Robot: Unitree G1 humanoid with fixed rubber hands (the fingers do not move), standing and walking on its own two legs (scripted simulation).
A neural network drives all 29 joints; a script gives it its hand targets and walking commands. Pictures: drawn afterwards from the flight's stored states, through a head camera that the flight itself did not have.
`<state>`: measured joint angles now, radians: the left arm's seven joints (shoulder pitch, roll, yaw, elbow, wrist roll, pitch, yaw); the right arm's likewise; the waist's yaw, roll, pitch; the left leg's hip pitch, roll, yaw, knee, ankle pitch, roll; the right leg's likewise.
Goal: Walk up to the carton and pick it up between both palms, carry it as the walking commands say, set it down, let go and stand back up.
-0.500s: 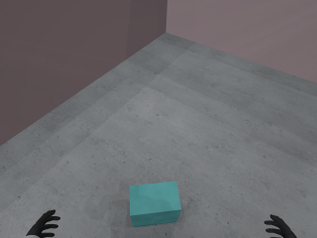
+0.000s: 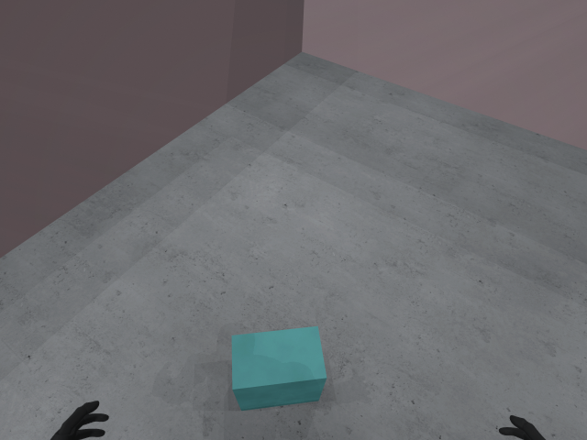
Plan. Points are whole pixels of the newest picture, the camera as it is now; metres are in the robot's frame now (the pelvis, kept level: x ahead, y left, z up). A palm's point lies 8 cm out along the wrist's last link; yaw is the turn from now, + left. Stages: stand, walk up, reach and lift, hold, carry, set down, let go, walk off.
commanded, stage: walk up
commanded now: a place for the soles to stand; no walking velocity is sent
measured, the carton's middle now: (278, 370) +0.39 +0.04 -0.65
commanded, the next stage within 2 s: reach and lift in 0.28 s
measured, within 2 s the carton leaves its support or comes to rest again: neither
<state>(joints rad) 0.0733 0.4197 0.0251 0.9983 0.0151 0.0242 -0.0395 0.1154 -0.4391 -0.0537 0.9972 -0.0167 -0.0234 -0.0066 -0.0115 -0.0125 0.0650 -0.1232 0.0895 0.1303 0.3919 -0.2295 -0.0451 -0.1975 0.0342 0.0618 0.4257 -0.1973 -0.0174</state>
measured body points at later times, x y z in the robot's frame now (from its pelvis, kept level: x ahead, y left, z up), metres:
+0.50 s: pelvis -0.01 +0.01 -0.01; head +0.08 +0.01 +0.42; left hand +0.17 +0.32 -0.11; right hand +0.18 -0.29 -0.10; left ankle -0.01 +0.14 -0.74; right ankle +0.02 -0.11 -0.74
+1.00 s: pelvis -0.05 +0.01 -0.07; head +0.11 +0.02 +0.35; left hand +0.26 +0.29 -0.16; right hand +0.28 -0.26 -0.15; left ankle -0.01 +0.14 -0.74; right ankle +0.02 -0.11 -0.74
